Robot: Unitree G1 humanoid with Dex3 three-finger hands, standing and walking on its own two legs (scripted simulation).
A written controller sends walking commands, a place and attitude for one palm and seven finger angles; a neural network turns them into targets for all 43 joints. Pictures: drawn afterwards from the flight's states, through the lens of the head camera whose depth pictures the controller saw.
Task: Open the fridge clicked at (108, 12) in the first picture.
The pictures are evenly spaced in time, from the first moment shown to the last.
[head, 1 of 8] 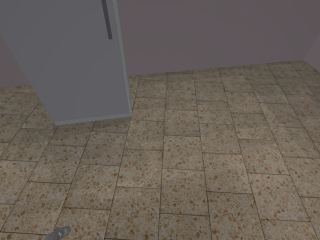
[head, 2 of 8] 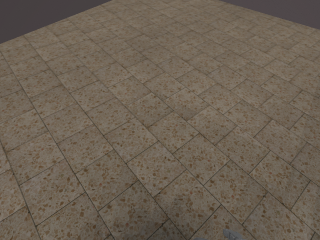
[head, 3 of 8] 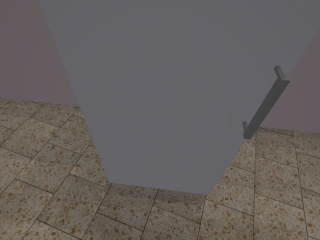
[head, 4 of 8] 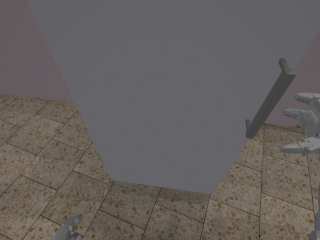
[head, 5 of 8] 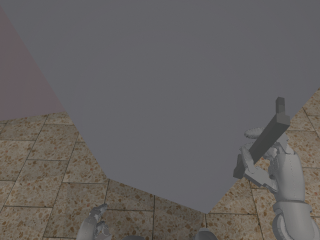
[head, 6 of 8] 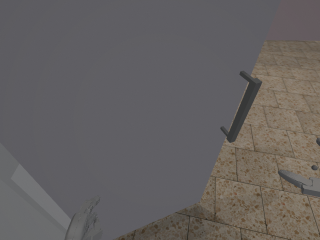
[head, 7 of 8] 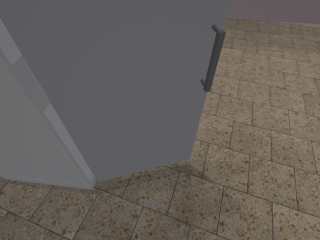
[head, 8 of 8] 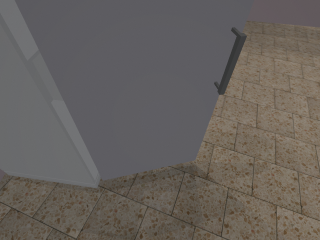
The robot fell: no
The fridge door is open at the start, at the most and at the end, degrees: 0 72 68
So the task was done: yes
